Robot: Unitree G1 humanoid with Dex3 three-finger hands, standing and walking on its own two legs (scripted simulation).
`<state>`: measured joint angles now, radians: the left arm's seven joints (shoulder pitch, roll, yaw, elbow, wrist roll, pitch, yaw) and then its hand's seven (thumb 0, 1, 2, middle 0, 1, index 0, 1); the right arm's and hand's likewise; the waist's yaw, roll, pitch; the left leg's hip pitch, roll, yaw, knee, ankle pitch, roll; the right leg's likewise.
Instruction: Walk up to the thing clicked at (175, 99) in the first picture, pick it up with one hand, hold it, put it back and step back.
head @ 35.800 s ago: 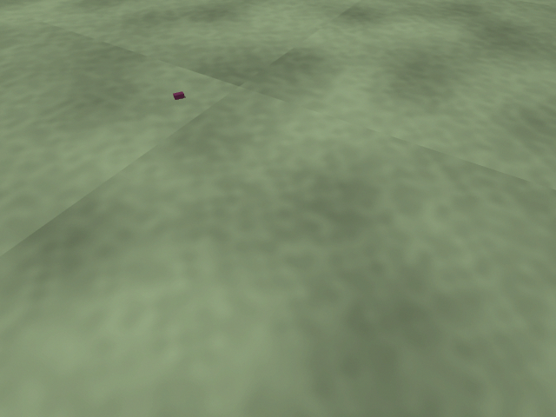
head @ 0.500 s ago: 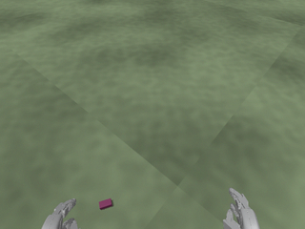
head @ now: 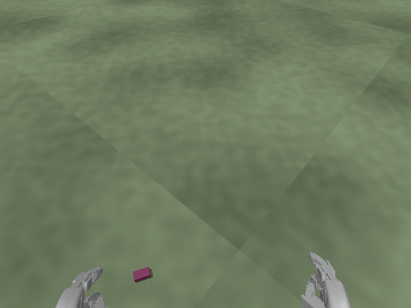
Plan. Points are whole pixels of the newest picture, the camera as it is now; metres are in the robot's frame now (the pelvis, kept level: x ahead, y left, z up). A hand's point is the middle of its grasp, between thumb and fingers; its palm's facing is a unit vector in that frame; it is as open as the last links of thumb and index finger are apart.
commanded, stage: stand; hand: left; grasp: from above
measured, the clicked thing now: (142, 274) +0.42 +0.25 -0.70
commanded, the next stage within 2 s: none
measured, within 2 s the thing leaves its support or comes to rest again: neither
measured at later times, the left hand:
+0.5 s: hand out of the picture +0.06 +0.23 -0.11, palm faces +0.03 -0.95 -0.32, open 7.4 cm
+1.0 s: hand out of the picture +0.04 +0.23 -0.10, palm faces +0.02 -0.94 -0.34, open 7.4 cm
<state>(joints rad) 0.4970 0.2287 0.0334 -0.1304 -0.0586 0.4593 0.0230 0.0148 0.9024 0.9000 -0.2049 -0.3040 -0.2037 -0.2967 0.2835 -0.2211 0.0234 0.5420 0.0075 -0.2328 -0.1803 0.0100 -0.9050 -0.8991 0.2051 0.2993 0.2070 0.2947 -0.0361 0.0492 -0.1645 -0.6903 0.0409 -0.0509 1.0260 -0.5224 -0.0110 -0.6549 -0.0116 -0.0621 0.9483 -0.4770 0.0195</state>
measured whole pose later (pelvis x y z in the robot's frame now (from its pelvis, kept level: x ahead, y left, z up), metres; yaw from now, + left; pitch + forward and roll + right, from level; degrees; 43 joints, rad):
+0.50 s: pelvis -0.01 +0.00 +0.05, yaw -1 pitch -2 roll +0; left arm 0.22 0.28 0.04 0.93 0.04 0.02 0.03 0.01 0.90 0.90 -0.21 -0.30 -0.20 -0.30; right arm 0.20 -0.28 -0.05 0.98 -0.05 -0.01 -0.02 0.01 -0.91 -0.90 0.20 0.30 0.20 0.29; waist 0.02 0.00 0.04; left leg -0.25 0.01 0.01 0.60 -0.32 0.00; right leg -0.26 -0.04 -0.01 0.60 -0.30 0.02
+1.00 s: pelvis -0.02 -0.01 +0.07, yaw -1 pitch -4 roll +0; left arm 0.16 0.29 0.04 1.14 0.03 0.00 0.03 0.01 0.90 0.90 -0.21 -0.30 -0.21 -0.30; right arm 0.16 -0.30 -0.04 1.12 -0.03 0.00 -0.02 0.00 -0.91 -0.90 0.20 0.30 0.21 0.29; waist 0.01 0.01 0.06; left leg -0.11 0.02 0.01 0.38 -0.20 -0.02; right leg -0.13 -0.02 -0.02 0.38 -0.19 0.02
